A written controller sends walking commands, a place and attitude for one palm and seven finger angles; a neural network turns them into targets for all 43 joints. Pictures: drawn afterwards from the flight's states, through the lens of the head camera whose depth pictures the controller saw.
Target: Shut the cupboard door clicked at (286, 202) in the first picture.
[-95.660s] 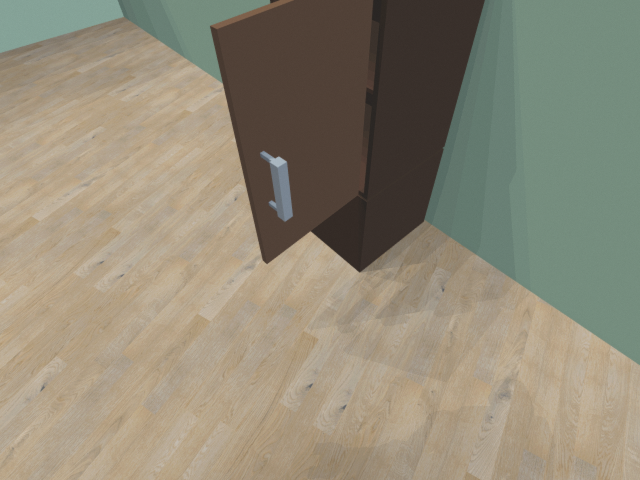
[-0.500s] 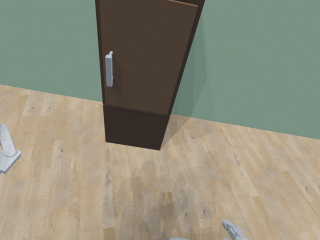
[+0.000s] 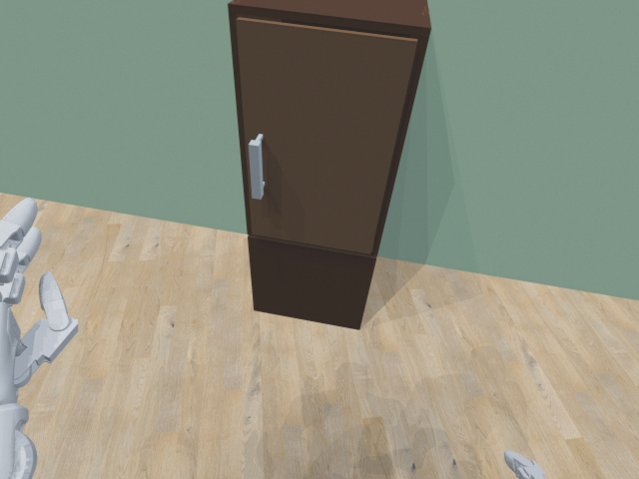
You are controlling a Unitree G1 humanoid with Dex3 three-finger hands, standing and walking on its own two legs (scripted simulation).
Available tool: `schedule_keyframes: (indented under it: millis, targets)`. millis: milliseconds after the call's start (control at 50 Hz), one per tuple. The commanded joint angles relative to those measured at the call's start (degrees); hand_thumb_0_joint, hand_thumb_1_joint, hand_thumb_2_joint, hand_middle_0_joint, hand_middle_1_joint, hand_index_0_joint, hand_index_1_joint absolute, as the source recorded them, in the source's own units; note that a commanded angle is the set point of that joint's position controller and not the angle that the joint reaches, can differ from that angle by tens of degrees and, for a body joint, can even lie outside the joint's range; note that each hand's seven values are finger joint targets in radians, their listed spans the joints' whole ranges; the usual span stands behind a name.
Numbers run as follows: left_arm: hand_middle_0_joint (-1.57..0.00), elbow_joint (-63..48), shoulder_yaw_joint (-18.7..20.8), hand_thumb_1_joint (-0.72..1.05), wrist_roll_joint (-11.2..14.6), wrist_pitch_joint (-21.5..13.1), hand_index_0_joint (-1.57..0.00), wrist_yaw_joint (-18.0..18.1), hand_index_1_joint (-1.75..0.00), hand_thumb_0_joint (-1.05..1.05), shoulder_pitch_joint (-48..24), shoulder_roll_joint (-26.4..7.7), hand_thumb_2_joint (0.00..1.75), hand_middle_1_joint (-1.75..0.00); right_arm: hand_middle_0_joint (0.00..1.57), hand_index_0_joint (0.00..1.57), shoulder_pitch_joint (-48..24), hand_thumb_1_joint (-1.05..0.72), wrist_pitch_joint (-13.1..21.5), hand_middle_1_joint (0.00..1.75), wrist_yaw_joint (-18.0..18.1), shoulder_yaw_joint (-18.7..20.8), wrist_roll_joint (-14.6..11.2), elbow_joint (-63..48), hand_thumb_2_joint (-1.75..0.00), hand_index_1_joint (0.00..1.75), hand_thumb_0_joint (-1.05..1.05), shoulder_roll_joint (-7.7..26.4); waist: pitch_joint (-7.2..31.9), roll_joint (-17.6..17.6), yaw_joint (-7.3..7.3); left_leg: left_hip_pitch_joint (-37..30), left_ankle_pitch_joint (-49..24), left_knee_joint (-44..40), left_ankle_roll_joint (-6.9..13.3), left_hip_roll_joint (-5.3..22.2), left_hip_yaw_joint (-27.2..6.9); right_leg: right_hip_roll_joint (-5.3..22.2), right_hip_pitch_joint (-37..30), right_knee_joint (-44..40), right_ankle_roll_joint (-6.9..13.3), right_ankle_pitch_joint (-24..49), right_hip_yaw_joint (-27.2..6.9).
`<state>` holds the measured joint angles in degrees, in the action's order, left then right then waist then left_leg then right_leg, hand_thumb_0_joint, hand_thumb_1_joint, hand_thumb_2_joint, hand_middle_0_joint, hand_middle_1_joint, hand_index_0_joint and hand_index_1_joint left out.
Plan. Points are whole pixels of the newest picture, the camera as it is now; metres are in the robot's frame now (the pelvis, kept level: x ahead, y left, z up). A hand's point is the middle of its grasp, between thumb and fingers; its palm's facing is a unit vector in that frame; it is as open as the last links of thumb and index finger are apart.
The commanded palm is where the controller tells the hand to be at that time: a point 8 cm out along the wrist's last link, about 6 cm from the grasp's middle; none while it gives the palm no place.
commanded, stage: stop stepping back and stand still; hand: left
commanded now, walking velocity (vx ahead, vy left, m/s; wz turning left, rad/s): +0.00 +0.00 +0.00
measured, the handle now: (258, 166) +0.84 +0.22 -0.06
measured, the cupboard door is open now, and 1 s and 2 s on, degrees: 0 0 0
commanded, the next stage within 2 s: let the arm hang, fingers relaxed in 0.54 s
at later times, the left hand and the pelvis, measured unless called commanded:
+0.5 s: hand (73, 291) +0.24 +0.27 +0.17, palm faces +0.45 -0.79 -0.43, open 7.4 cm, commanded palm +0.17 +0.31 +0.19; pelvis +0.03 +0.01 +0.01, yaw +0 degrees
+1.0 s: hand out of the picture +0.00 +0.20 -0.17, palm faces +0.04 -0.99 -0.15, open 7.2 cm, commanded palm none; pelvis -0.01 +0.02 +0.01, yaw +3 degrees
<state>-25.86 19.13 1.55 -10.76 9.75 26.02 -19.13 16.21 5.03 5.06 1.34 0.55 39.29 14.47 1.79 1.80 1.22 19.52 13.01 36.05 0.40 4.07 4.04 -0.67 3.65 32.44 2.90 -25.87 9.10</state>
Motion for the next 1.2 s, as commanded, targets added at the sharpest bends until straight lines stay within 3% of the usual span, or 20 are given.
schedule_keyframes:
  millis: [0, 40, 60, 120, 160, 200, 240, 300, 400, 500, 600, 620, 640, 680, 720, 800, 840, 920, 1000, 1180]
  targets:
    - [-0.2, -19.2, 13.7, 0.9, 1.2, -6.2, -0.2, 1.6, -0.3, 0.0, -6.3, -17.7, 0.9, -0.3, 0.2, 0.2, -7.3, -0.9, 3.8, 0.3, 0.5, 1.9, -0.6, -11.3, -0.9, 0.3, 0.0, 5.5, 0.3, -17.7, -1.53, -15.9, -17.0, -10.0, 4.5, 4.6, -9.8, 4.7, 14.8, 5.2, -2.3, 21.4, -6.8]
    - [-0.2, -17.2, 15.0, 0.9, 1.5, -6.3, -0.2, 1.0, -0.3, 0.0, -1.5, -17.6, 0.9, -0.3, 0.2, 0.2, -6.6, -0.9, 4.1, 0.3, -0.3, 1.0, 0.0, -11.3, -0.9, 0.3, 0.0, 3.3, 5.2, -21.4, -1.53, -18.4, -27.1, -13.8, 8.9, 10.9, -20.2, 0.7, 17.4, 12.0, -3.2, 1.6, -7.0]
    - [-0.2, -16.7, 14.7, 0.9, 1.4, -5.9, -0.2, 0.7, -0.3, 0.0, -1.4, -17.1, 0.9, -0.3, 0.2, 0.2, -7.2, -0.9, 4.1, 0.3, -0.7, 1.2, 0.2, -11.3, -0.9, 0.3, 0.0, 3.5, 4.5, -18.2, -1.32, -14.3, -22.6, -15.3, 8.5, 12.1, -19.9, 1.0, 14.9, 10.1, -3.2, -2.7, -8.2]
    - [-0.2, -12.7, 15.2, 0.9, 2.1, -4.7, -0.2, 0.3, -0.3, 0.0, 6.5, -14.7, 0.9, -0.3, 0.2, 0.2, -6.6, -0.9, 4.4, 0.3, -1.3, 1.4, -1.3, -12.0, -0.9, 0.3, 0.0, 4.2, 5.3, -8.8, -0.87, -7.6, -7.9, -12.6, 3.7, 7.4, -9.1, 1.0, 5.7, -7.0, -3.4, 7.3, -6.5]
    - [-0.2, -11.9, 14.6, 0.9, 2.3, -4.0, -0.2, 0.1, -0.3, 0.0, 10.8, -14.4, 0.9, -0.3, 0.2, 0.2, -6.8, -0.9, 3.6, 0.3, -1.6, 1.2, -1.6, -12.6, -0.9, 0.3, 0.0, 3.7, 7.0, -2.1, -1.99, -4.9, -6.5, -7.4, 1.1, 2.8, -4.3, 4.4, 3.3, -9.8, -1.8, 19.2, -12.1]
    - [-0.2, -10.6, 13.6, 0.9, 3.1, -3.1, -0.2, 0.1, -0.3, 0.0, 11.5, -13.4, 0.9, -0.3, 0.2, 0.2, -6.6, -0.9, 2.7, 0.3, -1.8, 1.3, -1.6, -12.1, -0.9, 0.3, 0.0, 3.4, 5.8, 4.3, -2.31, -3.7, -4.5, -4.0, -0.1, 0.8, -3.0, 8.2, 5.6, -11.1, -0.4, 21.6, -16.9]
    - [-0.2, -10.6, 13.5, 0.9, 2.9, -2.6, -0.2, 0.4, -0.3, 0.0, 10.5, -14.3, 0.9, -0.3, 0.2, 0.2, -7.2, -0.9, 1.8, 0.3, -1.5, 0.8, -1.7, -11.7, -0.9, 0.3, 0.0, 3.2, 6.0, 4.2, -2.39, -3.0, -8.8, -3.4, -0.1, 0.7, -2.1, 10.2, 3.6, -9.6, -0.1, 33.9, -17.0]
    - [-0.2, -10.9, 12.8, 0.9, 2.1, -2.4, -0.2, 0.4, -0.3, 0.0, 5.2, -15.3, 0.9, -0.3, 0.2, 0.2, -7.8, -0.9, 1.6, 0.3, -0.4, 0.3, -1.4, -11.7, -0.9, 0.3, 0.0, 3.1, 7.4, 1.8, -2.02, -7.7, -19.4, -6.0, 0.9, 1.1, -1.3, 7.3, 2.7, -5.9, -2.8, 44.3, -12.4]
    - [-0.2, -14.2, 11.3, 0.9, 1.3, -2.3, -0.2, 0.7, -0.3, 0.0, -1.5, -16.1, 0.9, -0.3, 0.2, 0.2, -8.0, -0.9, 1.9, 0.3, 0.4, -0.1, -1.4, -12.0, -0.9, 0.3, 0.0, 3.2, 8.9, -4.9, -1.71, -14.4, -31.5, -5.6, 1.9, 2.2, -2.0, 4.3, 4.7, -3.8, -4.3, 42.9, -8.7]
    - [-0.2, -14.1, 11.7, 0.9, 1.5, -2.5, -0.2, 0.7, -0.3, 0.0, 3.0, -15.2, 0.9, -0.3, 0.2, 0.2, -8.5, -0.9, 1.5, 0.3, -0.3, 0.0, -1.5, -12.8, -0.9, 0.3, 0.0, 3.1, 5.0, -7.4, -1.49, -8.8, -20.3, -7.2, 0.8, 1.7, -3.3, 4.8, 5.6, -8.6, -2.8, 29.1, -9.8]
    - [-0.2, -11.3, 13.9, 0.9, 2.6, -2.8, -0.2, 0.4, -0.3, 0.0, 8.7, -15.6, 0.9, -0.3, 0.2, 0.2, -8.3, -0.9, 0.3, 0.3, -0.5, 0.4, -1.4, -13.5, -0.9, 0.3, 0.0, 3.3, 3.6, -5.1, -1.67, -6.5, -14.8, -7.7, 0.2, 1.5, -3.8, 5.2, 7.1, -11.2, -2.1, 24.4, -10.9]
    - [-0.2, 29.7, -14.7, 0.9, -1.2, 4.4, -0.2, -6.9, -0.3, 0.0, -0.3, -3.5, 0.9, -0.3, 0.2, 0.2, -14.1, -0.9, 4.3, 0.3, -5.5, 1.4, -2.3, -3.8, -0.9, 0.3, 0.0, 9.8, 0.4, -4.5, -2.99, -6.4, -24.0, -2.1, 0.4, 3.7, -3.8, 7.3, 13.6, -3.6, -0.9, 29.2, -6.3]
    - [-0.2, 31.2, -12.9, 0.9, -2.0, 9.8, -0.2, -9.0, -0.3, 0.0, -2.3, -4.7, 0.9, -0.3, 0.2, 0.2, -10.2, -0.9, 1.7, 0.3, -5.8, 2.8, -1.4, -2.3, -0.9, 0.3, 0.0, 13.4, 3.5, -5.6, -2.19, -6.3, -20.0, -3.5, 0.9, 4.4, -4.4, 8.2, 12.8, -4.5, -1.7, 25.2, -8.7]
    - [-0.2, 33.8, -13.0, 0.9, -2.6, 11.2, -0.2, -9.9, -0.3, 0.0, -3.2, -4.2, 0.9, -0.3, 0.2, 0.2, -8.6, -0.9, -0.3, 0.3, -5.4, 2.0, -0.7, -2.3, -0.9, 0.3, 0.0, 12.2, 1.6, -6.1, -1.25, -1.4, -13.9, -6.0, 2.4, 5.5, -6.5, 6.0, 13.0, -2.7, -2.0, 14.8, -7.1]
    - [-0.2, 40.3, -13.9, 0.9, -2.9, 10.8, -0.2, -10.2, -0.3, 0.0, -5.8, -5.0, 0.9, -0.3, 0.2, 0.2, -8.8, -0.9, -1.6, 0.3, -5.4, 1.0, -0.1, -1.4, -0.9, 0.3, 0.0, 12.0, 1.1, -0.3, -0.5, 1.0, -12.7, -7.7, 3.3, 5.1, -9.2, 4.6, 10.5, -2.7, -1.4, 11.5, -7.7]
    - [-0.2, 54.1, -15.5, 0.9, -2.9, 10.7, -0.2, -9.7, -0.3, 0.0, -9.1, -4.9, 0.9, -0.3, 0.2, 0.2, -7.7, -0.9, -3.5, 0.3, -5.3, 0.0, 0.7, 1.9, -0.9, 0.3, 0.0, 9.9, 0.6, 10.4, -1.52, -3.1, -9.9, -4.8, 2.0, 1.4, -7.8, 8.6, 12.6, -8.1, 0.7, 12.0, -11.3]
    - [-0.2, 59.8, -16.6, 0.9, -2.6, 11.2, -0.2, -9.2, -0.3, 0.0, -9.8, -3.5, 0.9, -0.3, 0.2, 0.2, -6.3, -0.9, -4.6, 0.3, -5.2, -0.6, 1.0, 4.1, -0.9, 0.3, 0.0, 8.0, 0.6, 6.2, -2.08, -5.9, -10.5, -4.8, 1.4, 0.6, -6.7, 9.3, 13.6, -8.7, 1.3, 11.4, -11.6]
    - [-0.2, 69.9, -17.1, 0.9, -2.4, 11.6, -0.2, -9.0, -0.3, 0.0, -7.4, -2.6, 0.9, -0.3, 0.2, 0.2, -5.3, -0.9, -5.5, 0.3, -4.8, -0.8, 0.9, 8.7, -0.9, 0.3, 0.0, 7.3, -0.6, -8.6, -1.52, -5.6, -6.6, -10.9, 1.8, 1.7, -9.1, 6.4, 10.4, -9.3, -0.1, 7.0, -10.5]
    - [-0.2, 78.8, -17.1, 0.9, -2.1, 11.5, -0.2, -8.9, -0.3, 0.0, -3.3, 0.3, 0.9, -0.3, 0.2, 0.2, -3.0, -0.9, -5.9, 0.3, -3.9, -0.5, 0.7, 13.2, -0.9, 0.3, 0.0, 4.6, -1.7, -13.9, -1.15, -3.8, 3.1, -14.8, 1.8, 1.4, -9.6, 5.8, 7.9, -11.2, 0.4, 6.3, -9.7]
    - [-0.2, 88.3, -17.7, 0.9, -2.5, 10.8, -0.2, -8.5, -0.3, 0.0, 0.4, 3.4, 0.9, -0.3, 0.2, 0.2, 2.1, -0.9, -5.9, 0.3, -3.1, 0.7, 0.2, 19.6, -0.9, 0.3, 0.0, 3.6, -4.7, -1.7, -1.85, -7.6, 5.2, -16.8, 2.2, 2.0, -9.5, 6.0, 11.4, -14.5, 0.4, 4.5, -9.3]
